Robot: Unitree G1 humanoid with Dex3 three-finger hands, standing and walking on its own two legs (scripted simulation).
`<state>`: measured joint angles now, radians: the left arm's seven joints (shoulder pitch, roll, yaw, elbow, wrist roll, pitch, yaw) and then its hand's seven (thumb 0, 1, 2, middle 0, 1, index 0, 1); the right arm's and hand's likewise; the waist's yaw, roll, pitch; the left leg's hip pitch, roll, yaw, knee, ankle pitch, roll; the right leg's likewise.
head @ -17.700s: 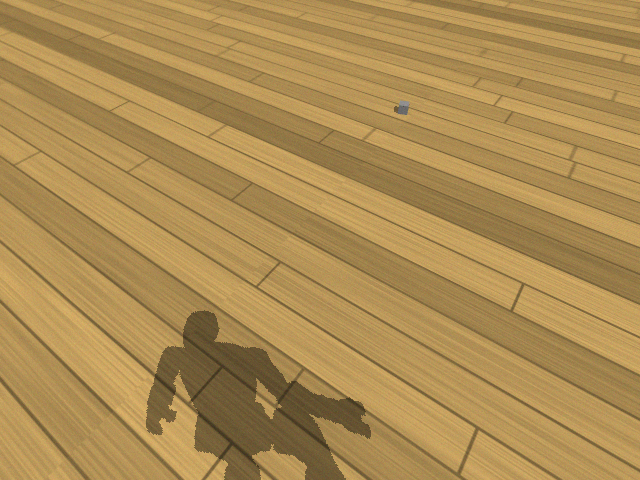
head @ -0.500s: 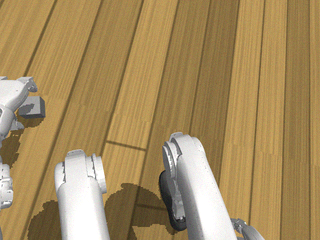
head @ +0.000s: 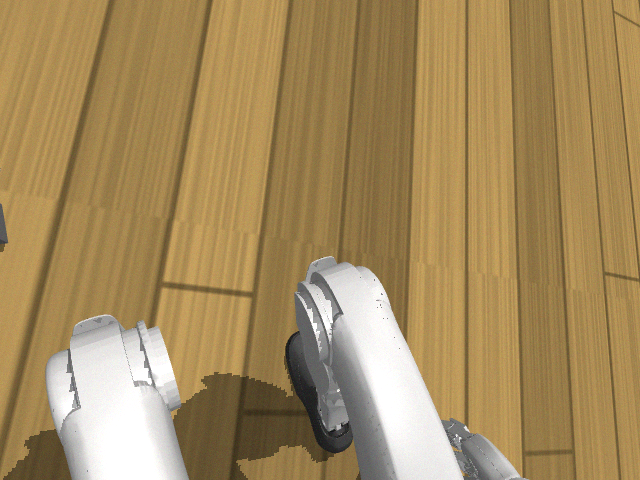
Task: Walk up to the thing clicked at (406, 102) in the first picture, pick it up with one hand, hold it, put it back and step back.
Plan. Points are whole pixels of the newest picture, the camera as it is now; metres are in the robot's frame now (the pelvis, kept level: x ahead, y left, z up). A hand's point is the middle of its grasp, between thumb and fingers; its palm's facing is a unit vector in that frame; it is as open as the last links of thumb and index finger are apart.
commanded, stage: rest palm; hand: left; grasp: from above
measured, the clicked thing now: out of the picture +0.46 +0.33 -0.28
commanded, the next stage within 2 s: close in 0.68 s
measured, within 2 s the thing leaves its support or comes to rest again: neither
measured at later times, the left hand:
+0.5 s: hand out of the picture +0.44 +0.32 -0.24, palm faces -0.47 -0.10 -0.88, open 11.9 cm
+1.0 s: hand out of the picture +0.44 +0.32 -0.25, palm faces -0.47 -0.11 -0.87, open 10.6 cm
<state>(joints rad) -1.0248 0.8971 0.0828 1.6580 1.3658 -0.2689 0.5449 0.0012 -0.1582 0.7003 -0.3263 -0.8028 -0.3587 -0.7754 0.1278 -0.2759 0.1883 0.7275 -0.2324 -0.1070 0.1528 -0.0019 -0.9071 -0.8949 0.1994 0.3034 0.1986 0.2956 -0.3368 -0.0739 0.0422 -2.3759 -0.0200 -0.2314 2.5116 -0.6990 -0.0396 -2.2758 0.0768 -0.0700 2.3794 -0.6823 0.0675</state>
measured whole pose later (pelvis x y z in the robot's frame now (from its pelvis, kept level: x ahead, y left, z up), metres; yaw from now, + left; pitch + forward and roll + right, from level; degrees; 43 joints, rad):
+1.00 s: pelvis +0.00 +0.01 -0.01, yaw -3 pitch +28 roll -14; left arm -1.02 0.99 0.11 1.74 1.36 -0.29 0.62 0.00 0.03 0.58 -0.48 -0.67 -0.51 -0.65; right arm 0.08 -0.32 0.26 0.69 -0.28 -0.17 0.23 0.00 -0.91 -0.90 0.20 0.30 0.20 0.30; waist -0.36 -0.12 0.12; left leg -2.35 -0.01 -0.28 2.57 -0.74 -0.03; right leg -2.24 0.09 -0.11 2.39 -0.69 0.08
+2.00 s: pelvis +0.00 +0.01 -0.01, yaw -3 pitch +27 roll -14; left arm -1.03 1.02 0.08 1.73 1.35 -0.32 0.59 -0.06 0.43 0.07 -0.82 -0.21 -1.10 -0.20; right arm 0.08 -0.33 0.29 0.67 -0.28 -0.16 0.21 0.00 -0.91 -0.90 0.20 0.30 0.20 0.30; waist -0.36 -0.12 0.14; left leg -2.35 0.00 -0.28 2.57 -0.73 -0.03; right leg -2.24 0.08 -0.12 2.39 -0.67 0.08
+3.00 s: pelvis +0.00 +0.01 +0.01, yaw -1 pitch +32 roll -13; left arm -0.94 0.85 0.07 1.41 1.29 -0.23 0.41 -0.11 0.44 0.04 -0.89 -0.05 -1.30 -0.09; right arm 0.12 -0.31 0.14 0.68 -0.19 -0.11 0.22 0.00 -0.92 -0.90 0.20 0.30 0.20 0.30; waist -0.27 -0.03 0.01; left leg -2.37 -0.02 -0.23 2.50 -0.71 -0.03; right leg -2.25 0.04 -0.09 2.35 -0.69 0.06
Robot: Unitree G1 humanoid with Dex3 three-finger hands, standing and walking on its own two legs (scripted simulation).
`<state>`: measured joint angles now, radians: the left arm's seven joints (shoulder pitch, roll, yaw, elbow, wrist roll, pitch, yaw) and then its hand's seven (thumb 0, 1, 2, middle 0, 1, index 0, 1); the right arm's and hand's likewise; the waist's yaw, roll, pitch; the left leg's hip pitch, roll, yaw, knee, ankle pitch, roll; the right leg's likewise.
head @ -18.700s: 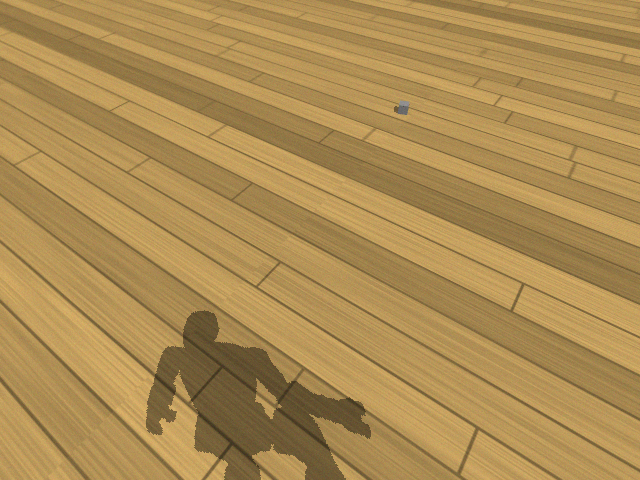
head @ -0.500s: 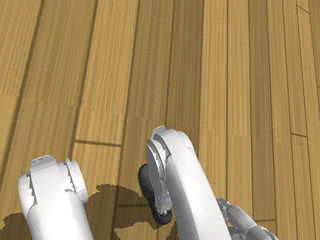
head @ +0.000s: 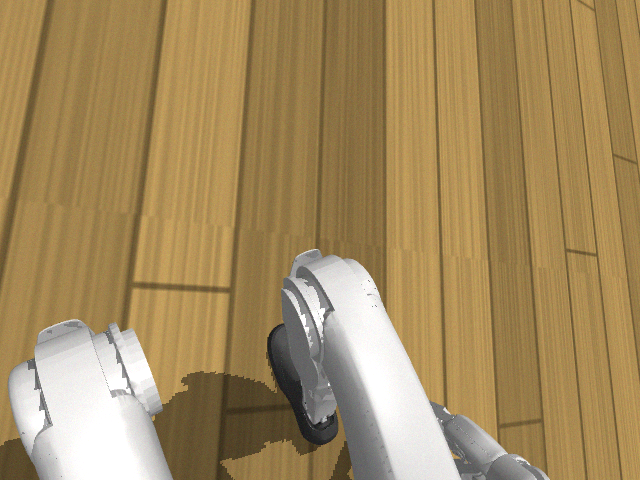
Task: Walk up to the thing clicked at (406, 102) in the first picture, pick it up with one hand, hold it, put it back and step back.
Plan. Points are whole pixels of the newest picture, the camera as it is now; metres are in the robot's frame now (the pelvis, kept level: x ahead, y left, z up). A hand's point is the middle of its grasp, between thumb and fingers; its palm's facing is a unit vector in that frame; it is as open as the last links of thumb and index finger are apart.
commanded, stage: close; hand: left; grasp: from above
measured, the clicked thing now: out of the picture +0.44 +0.34 -0.27
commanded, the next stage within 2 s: settle in 1.34 s
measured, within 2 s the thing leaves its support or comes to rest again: leaves its support in 1.76 s
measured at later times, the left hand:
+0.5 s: hand out of the picture +0.43 +0.33 -0.24, palm faces -0.45 -0.12 -0.88, open 8.1 cm
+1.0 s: hand out of the picture +0.42 +0.34 -0.23, palm faces -0.47 -0.11 -0.87, open 6.4 cm
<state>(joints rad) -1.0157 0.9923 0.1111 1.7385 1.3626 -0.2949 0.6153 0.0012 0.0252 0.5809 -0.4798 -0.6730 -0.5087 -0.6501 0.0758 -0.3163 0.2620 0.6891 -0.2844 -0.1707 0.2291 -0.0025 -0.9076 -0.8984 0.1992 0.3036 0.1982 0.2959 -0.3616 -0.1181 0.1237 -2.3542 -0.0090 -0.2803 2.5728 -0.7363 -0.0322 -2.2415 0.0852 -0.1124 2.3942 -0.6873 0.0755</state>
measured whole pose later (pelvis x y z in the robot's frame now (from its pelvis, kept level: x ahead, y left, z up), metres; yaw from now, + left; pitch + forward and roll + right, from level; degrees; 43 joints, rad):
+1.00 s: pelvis +0.00 +0.00 +0.00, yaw +0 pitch +27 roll -14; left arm -1.03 1.02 0.08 1.73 1.35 -0.32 0.59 -0.06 0.43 0.07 -0.82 -0.21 -1.10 -0.20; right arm 0.08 -0.33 0.29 0.67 -0.28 -0.16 0.21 0.00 -0.91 -0.90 0.20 0.30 0.20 0.30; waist -0.36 -0.12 0.14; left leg -2.35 0.00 -0.28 2.57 -0.73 -0.03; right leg -2.24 0.08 -0.12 2.39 -0.67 0.08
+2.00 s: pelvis +0.00 +0.00 +0.01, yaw +2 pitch +32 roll -13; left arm -0.94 0.85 0.07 1.41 1.29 -0.23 0.41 -0.11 0.44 0.04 -0.89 -0.05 -1.30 -0.09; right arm 0.12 -0.31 0.14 0.68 -0.19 -0.11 0.22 0.00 -0.92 -0.90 0.20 0.30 0.20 0.30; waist -0.27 -0.03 0.01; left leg -2.37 -0.02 -0.23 2.50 -0.71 -0.03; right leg -2.25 0.04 -0.09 2.35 -0.69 0.06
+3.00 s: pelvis -0.02 +0.00 +0.11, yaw +8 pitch +34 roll -8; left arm -0.74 0.70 0.00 0.98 1.11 -0.24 0.05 -0.10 0.44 0.07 -0.87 -0.11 -1.28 -0.18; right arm 0.18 -0.27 0.01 0.64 -0.04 0.06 0.08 0.00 -0.92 -0.90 0.20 0.30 0.20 0.30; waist -0.14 0.04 -0.14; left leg -2.12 -0.01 -0.12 2.16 -0.64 0.00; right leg -2.04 0.00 -0.02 2.07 -0.65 0.06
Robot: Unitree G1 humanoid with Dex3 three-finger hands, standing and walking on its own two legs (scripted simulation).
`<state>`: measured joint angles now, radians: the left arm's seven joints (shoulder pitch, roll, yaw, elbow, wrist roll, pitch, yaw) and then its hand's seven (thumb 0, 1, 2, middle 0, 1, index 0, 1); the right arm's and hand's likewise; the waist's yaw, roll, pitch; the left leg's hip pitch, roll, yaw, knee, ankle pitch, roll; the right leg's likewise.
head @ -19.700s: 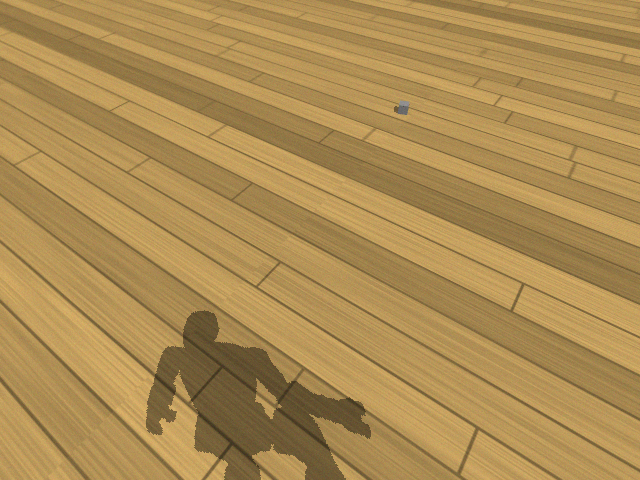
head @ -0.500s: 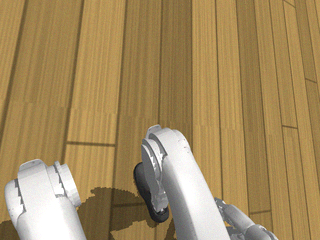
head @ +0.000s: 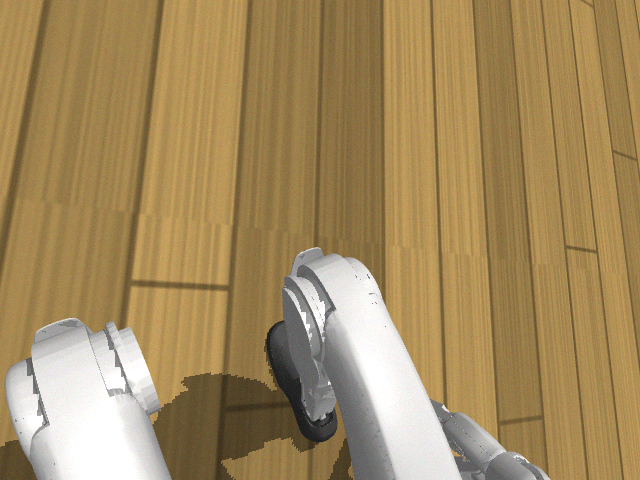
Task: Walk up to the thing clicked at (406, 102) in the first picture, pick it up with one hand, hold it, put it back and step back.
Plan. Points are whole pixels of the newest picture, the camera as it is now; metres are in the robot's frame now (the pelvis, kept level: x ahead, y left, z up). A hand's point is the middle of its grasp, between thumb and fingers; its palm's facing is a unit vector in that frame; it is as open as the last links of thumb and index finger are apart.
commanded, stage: close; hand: left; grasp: from above
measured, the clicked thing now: out of the picture +0.45 +0.35 -0.27
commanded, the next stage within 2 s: settle in 0.34 s
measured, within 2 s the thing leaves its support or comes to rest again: leaves its support in 0.76 s
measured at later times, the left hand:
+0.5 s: hand out of the picture +0.43 +0.34 -0.23, palm faces -0.46 -0.12 -0.88, open 6.0 cm
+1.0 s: hand out of the picture +0.44 +0.35 -0.17, palm faces -0.43 -0.08 -0.90, open 5.4 cm
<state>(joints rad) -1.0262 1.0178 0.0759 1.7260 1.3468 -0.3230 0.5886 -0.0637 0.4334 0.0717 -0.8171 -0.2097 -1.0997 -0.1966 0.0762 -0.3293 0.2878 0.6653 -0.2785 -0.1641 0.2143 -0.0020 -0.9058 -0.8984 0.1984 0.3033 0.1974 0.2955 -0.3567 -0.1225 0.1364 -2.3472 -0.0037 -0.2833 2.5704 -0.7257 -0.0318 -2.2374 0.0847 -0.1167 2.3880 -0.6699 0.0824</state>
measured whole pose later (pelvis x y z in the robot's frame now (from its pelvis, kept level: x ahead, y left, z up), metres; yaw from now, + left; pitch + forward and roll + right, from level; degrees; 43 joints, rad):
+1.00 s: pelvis +0.00 +0.00 +0.01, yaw +2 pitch +32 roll -13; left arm -0.94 0.85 0.07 1.41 1.29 -0.23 0.41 -0.11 0.44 0.04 -0.89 -0.05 -1.30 -0.09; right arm 0.12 -0.31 0.14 0.68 -0.19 -0.11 0.22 0.00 -0.92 -0.90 0.20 0.30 0.20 0.30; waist -0.27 -0.03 0.01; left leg -2.37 -0.02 -0.23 2.50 -0.71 -0.03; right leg -2.25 0.04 -0.09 2.35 -0.69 0.06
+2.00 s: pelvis -0.01 +0.00 +0.11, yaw +8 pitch +34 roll -8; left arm -0.74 0.70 0.00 0.98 1.11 -0.24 0.05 -0.10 0.44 0.07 -0.87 -0.11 -1.28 -0.18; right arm 0.18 -0.27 0.01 0.64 -0.04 0.06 0.08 0.00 -0.92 -0.90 0.20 0.30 0.20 0.30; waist -0.14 0.04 -0.14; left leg -2.12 -0.01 -0.12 2.16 -0.64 0.00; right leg -2.04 0.00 -0.02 2.07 -0.65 0.06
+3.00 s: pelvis +0.05 +0.00 +0.41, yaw +12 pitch +13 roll -2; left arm -0.34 0.45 -0.17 0.81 1.03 -0.10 0.11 -0.09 0.43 0.09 -0.88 -0.12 -1.24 -0.19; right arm 0.25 -0.24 -0.04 0.73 0.04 0.02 -0.05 0.01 -0.92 -0.90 0.20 0.30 0.20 0.30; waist -0.05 0.04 -0.11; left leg -0.83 0.04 -0.02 1.03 -0.44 -0.01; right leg -0.81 0.00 0.02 0.99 -0.42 0.04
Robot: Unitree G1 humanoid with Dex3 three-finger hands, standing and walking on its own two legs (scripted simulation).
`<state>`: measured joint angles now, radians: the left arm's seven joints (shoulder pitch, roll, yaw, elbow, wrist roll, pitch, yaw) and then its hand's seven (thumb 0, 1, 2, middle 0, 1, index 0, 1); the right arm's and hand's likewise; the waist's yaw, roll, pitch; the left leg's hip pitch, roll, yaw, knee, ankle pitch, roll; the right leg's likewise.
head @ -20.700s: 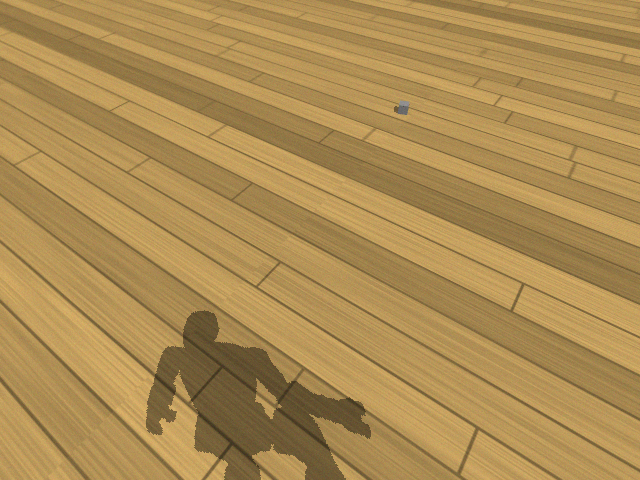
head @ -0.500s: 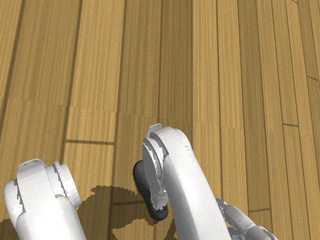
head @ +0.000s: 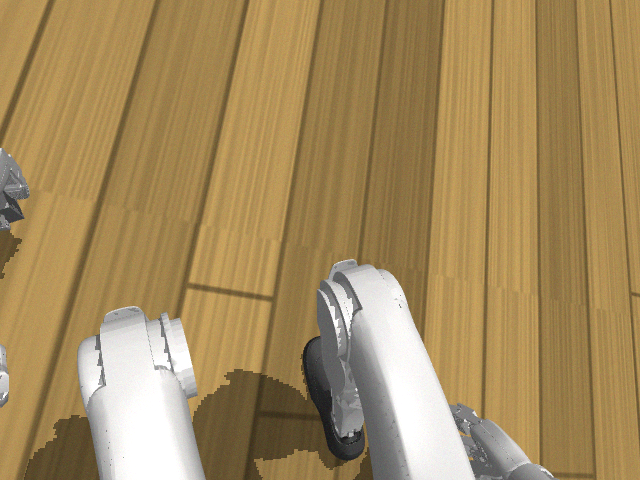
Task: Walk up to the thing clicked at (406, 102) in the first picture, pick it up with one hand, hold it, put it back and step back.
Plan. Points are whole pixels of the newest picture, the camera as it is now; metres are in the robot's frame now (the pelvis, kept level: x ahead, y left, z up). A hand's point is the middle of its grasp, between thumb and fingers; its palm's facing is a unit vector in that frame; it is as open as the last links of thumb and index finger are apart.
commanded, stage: settle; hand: left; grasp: from above
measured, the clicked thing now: out of the picture +0.46 +0.35 -0.23
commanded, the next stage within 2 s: lift in 0.36 s
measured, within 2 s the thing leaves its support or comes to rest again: neither
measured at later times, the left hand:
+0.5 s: hand out of the picture +0.44 +0.33 -0.12, palm faces -0.46 -0.04 -0.89, open 5.3 cm
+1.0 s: hand out of the picture +0.39 +0.34 -0.02, palm faces -0.48 -0.08 -0.87, open 5.3 cm
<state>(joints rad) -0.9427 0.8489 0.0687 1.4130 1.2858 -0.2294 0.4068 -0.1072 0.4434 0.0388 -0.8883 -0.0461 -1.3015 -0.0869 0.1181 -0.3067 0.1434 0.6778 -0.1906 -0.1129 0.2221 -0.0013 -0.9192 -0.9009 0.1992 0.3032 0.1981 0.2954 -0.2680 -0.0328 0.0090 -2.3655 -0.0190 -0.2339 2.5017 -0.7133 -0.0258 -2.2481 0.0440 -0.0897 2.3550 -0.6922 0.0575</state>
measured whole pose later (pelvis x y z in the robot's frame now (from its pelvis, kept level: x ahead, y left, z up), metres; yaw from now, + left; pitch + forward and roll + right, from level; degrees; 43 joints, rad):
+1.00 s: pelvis -0.02 +0.00 +0.09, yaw +6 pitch +34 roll -8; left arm -0.74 0.70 0.00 0.98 1.11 -0.24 0.05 -0.10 0.44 0.07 -0.87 -0.11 -1.28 -0.18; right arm 0.18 -0.27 0.01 0.64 -0.04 0.06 0.08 0.00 -0.92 -0.90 0.20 0.30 0.20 0.30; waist -0.14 0.04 -0.14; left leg -2.12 -0.01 -0.12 2.16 -0.64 0.00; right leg -2.04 0.00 -0.02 2.07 -0.65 0.06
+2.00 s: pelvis +0.04 +0.00 +0.39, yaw +10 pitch +13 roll -2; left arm -0.34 0.45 -0.17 0.81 1.03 -0.10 0.11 -0.09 0.43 0.09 -0.88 -0.12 -1.24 -0.19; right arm 0.25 -0.24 -0.04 0.73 0.04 0.02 -0.05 0.01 -0.92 -0.90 0.20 0.30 0.20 0.30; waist -0.05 0.04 -0.11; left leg -0.83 0.04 -0.02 1.03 -0.44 -0.01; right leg -0.81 0.00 0.02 0.99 -0.42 0.04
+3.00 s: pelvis +0.06 +0.00 +0.44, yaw +9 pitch +3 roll +0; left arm -0.25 0.45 -0.20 0.63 1.00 -0.12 -0.06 -0.09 0.45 0.09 -0.85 -0.15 -1.21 -0.19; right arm 0.19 -0.25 -0.04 0.69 0.05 0.06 -0.07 0.01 -0.91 -0.90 0.20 0.30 0.20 0.30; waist 0.00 0.05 -0.04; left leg -0.41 0.03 0.02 0.65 -0.30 -0.02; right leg -0.41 -0.01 0.05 0.65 -0.29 0.03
